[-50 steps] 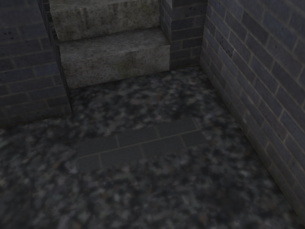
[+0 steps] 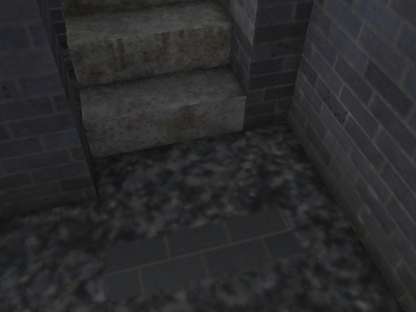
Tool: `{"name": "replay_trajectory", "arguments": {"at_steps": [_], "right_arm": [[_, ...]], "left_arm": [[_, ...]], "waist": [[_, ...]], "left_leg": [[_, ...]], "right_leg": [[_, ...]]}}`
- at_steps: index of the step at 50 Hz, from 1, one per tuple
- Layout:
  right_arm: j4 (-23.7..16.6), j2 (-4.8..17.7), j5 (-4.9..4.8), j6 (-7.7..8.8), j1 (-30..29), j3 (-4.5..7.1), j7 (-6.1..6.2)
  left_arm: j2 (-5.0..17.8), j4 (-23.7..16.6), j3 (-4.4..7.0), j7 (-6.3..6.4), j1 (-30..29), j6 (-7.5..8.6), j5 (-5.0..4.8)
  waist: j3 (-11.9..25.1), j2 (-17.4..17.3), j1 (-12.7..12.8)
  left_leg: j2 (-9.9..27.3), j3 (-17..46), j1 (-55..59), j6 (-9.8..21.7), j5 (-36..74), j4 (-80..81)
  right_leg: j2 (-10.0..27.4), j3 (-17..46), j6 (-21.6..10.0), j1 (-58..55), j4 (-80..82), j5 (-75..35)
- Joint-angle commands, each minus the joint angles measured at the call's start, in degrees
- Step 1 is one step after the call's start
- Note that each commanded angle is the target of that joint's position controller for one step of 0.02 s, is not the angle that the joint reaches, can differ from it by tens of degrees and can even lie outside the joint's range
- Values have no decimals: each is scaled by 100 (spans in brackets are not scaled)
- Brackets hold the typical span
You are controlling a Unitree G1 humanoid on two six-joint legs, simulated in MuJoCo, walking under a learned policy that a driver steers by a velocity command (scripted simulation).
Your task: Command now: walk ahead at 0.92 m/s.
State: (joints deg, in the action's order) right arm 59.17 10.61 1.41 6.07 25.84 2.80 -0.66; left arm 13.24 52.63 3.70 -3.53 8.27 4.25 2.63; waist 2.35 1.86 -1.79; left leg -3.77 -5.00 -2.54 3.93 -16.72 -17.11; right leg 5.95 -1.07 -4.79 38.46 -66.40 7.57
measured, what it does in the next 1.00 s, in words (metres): walks ahead: right foot, then left foot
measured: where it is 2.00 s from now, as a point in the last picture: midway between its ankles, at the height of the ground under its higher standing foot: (194, 205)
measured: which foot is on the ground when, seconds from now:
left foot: down 0.00-0.26, up 0.28-0.70, down 0.72-1.00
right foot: up 0.00-0.22, down 0.24-0.70, up 0.72-1.00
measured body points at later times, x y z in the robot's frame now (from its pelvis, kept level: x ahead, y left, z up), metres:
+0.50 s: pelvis +0.44 -0.03 +0.00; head +0.46 -0.02 +0.45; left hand +0.37 +0.23 -0.14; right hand +0.60 -0.28 -0.11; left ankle +0.54 +0.13 -0.66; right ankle +0.38 -0.08 -0.74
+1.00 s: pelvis +0.84 +0.00 +0.01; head +0.90 +0.03 +0.45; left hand +1.01 +0.25 -0.13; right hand +0.79 -0.27 -0.11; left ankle +0.86 +0.08 -0.74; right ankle +0.93 -0.15 -0.67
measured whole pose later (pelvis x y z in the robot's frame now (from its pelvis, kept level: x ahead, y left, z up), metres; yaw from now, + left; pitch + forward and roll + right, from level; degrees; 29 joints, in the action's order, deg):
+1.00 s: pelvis +0.84 +0.00 +0.01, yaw +1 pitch +1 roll -1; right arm 59.7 15.4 0.3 7.8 21.0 0.4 -0.9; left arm 15.0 49.6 1.9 0.7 2.4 2.6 1.5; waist -7.1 1.9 -4.8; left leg -1.8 -1.8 -11.1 4.2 -6.0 -16.0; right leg 0.4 2.7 -0.8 34.4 -50.2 9.3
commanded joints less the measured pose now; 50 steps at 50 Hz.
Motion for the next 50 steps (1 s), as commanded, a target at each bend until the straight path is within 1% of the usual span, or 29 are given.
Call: {"name": "replay_trajectory", "arguments": {"at_steps": [1,6,8,10,11,12,13,14,15,16,17,20,21,23,26,30,31,33,34,35,36,37,38,39,41,43,46,48,50], "right_arm": [[-222,590,-38,173,182,51,10],[-139,678,-131,267,382,10,60],[-85,835,-104,252,457,12,57],[-4,1121,7,144,500,74,137],[17,1284,75,51,423,129,198],[-40,1370,87,-20,176,169,242],[-194,882,103,3,167,77,202],[-429,101,-252,129,783,-60,46],[-560,704,-267,189,109,34,80],[-728,901,-228,224,-548,83,55],[-761,747,-164,219,-653,40,23],[-874,322,167,-98,-616,-55,-172],[-1011,301,207,-178,-838,-70,-212],[-1335,365,187,-244,-1522,-101,-257],[-1745,381,150,-146,-2554,-187,-338],[-1903,589,57,-109,-3193,-169,-300],[-1998,627,123,-55,-3379,-175,-295],[-2000,821,98,-38,-3134,-115,-198],[-1677,724,286,-150,-2327,-173,-260],[-1121,916,351,-137,-668,-114,-289],[-658,1081,316,19,386,-41,-164],[-592,1833,504,91,501,186,-44],[-720,1609,391,121,457,229,-74],[-817,1792,148,142,223,292,27],[-770,1124,140,210,-512,90,91],[-594,714,-2,214,-615,-115,85],[-594,1151,-66,309,-1040,-99,7],[-546,1172,-59,347,-1300,-140,-53],[-232,887,-264,287,-1075,-255,-17]], "left_arm": [[134,-658,-58,-52,-989,-51,-21],[37,-1048,-186,-67,-1781,-45,-146],[169,-1066,-158,25,-1677,-40,-164],[459,-925,-59,139,-853,-32,-161],[698,-646,47,217,186,-25,-165],[934,-300,173,327,1295,-23,-110],[1416,-138,313,429,2227,-17,30],[1601,-133,372,377,1809,-1,111],[1279,-168,354,313,1248,-5,21],[934,-128,266,275,970,49,8],[621,-9,198,251,890,96,17],[220,291,44,253,1041,307,-93],[278,343,38,248,1116,379,-179],[385,307,28,209,1222,437,-168],[486,212,36,172,1389,454,-230],[748,384,50,242,1924,549,-306],[817,412,33,294,2021,536,-293],[1069,477,44,371,2169,442,-176],[1461,334,212,731,1930,376,-278],[1539,275,243,919,1653,337,-210],[1119,187,90,845,1513,399,-245],[-21,86,-170,642,2449,369,-513],[522,183,-80,641,2281,444,-807],[980,355,100,611,2175,342,-673],[489,73,-57,520,1218,180,-364],[190,-38,-116,376,1112,-86,-132],[116,-107,-129,364,972,-191,-48],[162,-201,-166,407,636,-239,-85],[105,-506,-282,459,-181,-135,-114]], "waist": [[-1194,-281,23],[-1369,-369,33],[-1044,-524,125],[-320,-952,574],[223,-1094,1043],[741,-908,1589],[1387,-334,1701],[1817,1364,729],[1098,630,787],[423,-80,721],[29,-544,491],[-369,-254,-74],[-615,-196,-135],[-969,-243,-72],[-1218,-201,206],[-1276,-32,432],[-1233,2,456],[-727,349,228],[-713,-202,-97],[-150,103,-702],[627,562,-922],[1829,-1361,-291],[3107,-602,-737],[2981,532,-592],[1263,527,-233],[665,-45,94],[335,-345,313],[213,-717,374],[67,-1310,195]], "left_leg": [[1370,1296,-151,671,290,1591],[1394,521,-59,600,2818,2161],[1442,246,704,500,5326,1544],[1602,154,1283,413,7502,51],[1671,140,1177,384,7762,-1234],[1528,82,576,341,6918,-2945],[1063,166,-869,432,4049,-5120],[-63,795,-3347,217,-719,-6957],[310,1161,-4031,417,-209,-7048],[596,1063,-4058,412,315,-6731],[808,1059,-3770,392,441,-6323],[1096,1083,-3242,157,398,-5749],[1210,1026,-3505,69,484,-5545],[1272,729,-3847,-60,1054,-4744],[1052,209,-3098,-82,2458,-2535],[753,-114,-2842,190,3037,-1353],[600,-225,-2836,296,2805,-1114],[114,-416,-2297,413,1988,-1089],[-177,-608,-2209,428,1789,-958],[-123,-236,-1158,498,2428,-361],[410,25,316,612,4020,64],[2448,1656,3868,1804,7997,-2005],[3148,3141,4470,2407,9000,-1883],[3149,3071,3545,1723,9295,-1431],[2450,2204,1516,1096,7098,-861],[2012,1744,213,885,6085,-426],[1810,1232,-921,1107,6259,33],[1511,794,-1168,882,6099,250],[831,398,-1361,616,5292,398]], "right_leg": [[128,-165,159,1325,738,-535],[-228,-652,-115,-146,2867,-1352],[-608,-892,-325,-614,3150,-1065],[-1025,-913,-509,-1521,3137,-328],[-1162,-803,-604,-2546,3161,100],[-997,-618,-660,-3835,3572,307],[317,846,-790,-5285,3350,2271],[1636,4635,-1398,-6448,4788,4351],[1369,4735,-1255,-5895,5436,4091],[1233,3645,-1168,-5016,5422,3084],[1064,2990,-1079,-4172,5524,2300],[612,1893,-837,-2839,5820,1601],[558,1660,-805,-2668,5965,1499],[330,1138,-717,-2420,6211,972],[-115,352,-567,-1994,6463,-276],[260,181,-509,-3390,6880,-1970],[335,79,-415,-3908,6683,-3023],[403,-75,-312,-4651,5627,-5519],[848,75,167,-4584,4435,-7772],[643,48,338,-4553,2837,-7728],[340,-75,314,-4114,1467,-6032],[-611,-215,612,-789,-1756,920],[-1214,582,421,186,-3117,2974],[-1117,1088,359,-275,-2738,1948],[-589,815,366,-169,-1865,1399],[-571,761,295,-673,-1114,1076],[-693,431,387,-1303,59,810],[-664,140,371,-1571,1458,167],[-771,-200,477,-2264,2919,-736]]}}
Keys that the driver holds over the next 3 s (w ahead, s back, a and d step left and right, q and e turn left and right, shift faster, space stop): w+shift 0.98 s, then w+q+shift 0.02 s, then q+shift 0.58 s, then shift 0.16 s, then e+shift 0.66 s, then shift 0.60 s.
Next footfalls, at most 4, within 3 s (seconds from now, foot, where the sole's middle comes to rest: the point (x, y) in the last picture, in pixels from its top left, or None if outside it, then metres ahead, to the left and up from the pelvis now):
0.24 right None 0.42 -0.09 -0.78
0.72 left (183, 217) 0.90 0.08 -0.78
1.14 right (233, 186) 1.05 -0.12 -0.78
1.56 left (164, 200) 0.98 0.16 -0.78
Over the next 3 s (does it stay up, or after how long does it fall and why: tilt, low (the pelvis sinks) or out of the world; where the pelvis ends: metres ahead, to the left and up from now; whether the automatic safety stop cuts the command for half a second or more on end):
stays up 0.88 0.05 0.00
